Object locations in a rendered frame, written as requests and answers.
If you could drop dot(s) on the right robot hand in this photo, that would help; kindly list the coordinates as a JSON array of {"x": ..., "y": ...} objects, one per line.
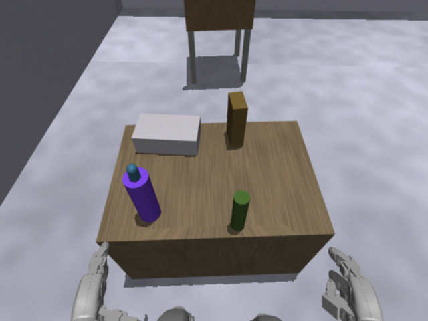
[{"x": 357, "y": 300}]

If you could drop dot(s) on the chair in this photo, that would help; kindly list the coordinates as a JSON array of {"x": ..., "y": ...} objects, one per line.
[{"x": 219, "y": 15}]

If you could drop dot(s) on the left robot hand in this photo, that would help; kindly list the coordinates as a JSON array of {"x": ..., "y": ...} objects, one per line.
[{"x": 89, "y": 300}]

